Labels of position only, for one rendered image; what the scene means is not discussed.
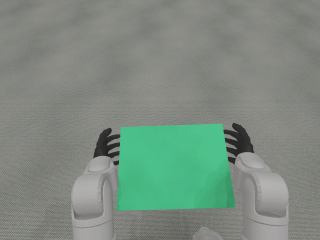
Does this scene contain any robot right hand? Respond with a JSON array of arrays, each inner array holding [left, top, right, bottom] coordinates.
[[223, 123, 254, 164]]

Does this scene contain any robot left forearm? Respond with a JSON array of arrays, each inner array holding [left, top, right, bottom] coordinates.
[[70, 156, 119, 240]]

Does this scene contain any right robot shin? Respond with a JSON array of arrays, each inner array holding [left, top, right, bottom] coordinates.
[[199, 227, 209, 231]]

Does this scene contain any robot right forearm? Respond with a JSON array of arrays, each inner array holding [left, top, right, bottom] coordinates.
[[232, 152, 289, 240]]

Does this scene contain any robot left hand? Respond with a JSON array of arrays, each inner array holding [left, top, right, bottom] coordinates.
[[93, 128, 121, 166]]

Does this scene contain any robot right thigh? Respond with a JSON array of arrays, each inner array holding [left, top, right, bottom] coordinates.
[[192, 229, 224, 240]]

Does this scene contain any carton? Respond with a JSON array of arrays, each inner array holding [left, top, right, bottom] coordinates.
[[116, 123, 236, 211]]

